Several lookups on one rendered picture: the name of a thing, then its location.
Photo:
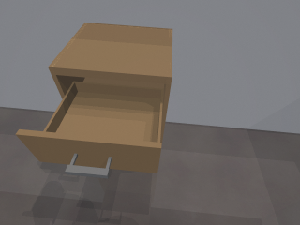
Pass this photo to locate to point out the cabinet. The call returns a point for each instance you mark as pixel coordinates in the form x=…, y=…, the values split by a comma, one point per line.
x=117, y=54

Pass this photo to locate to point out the drawer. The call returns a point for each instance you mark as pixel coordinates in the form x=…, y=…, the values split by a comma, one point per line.
x=101, y=120

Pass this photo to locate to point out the handle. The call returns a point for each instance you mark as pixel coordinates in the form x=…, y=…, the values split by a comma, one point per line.
x=88, y=171

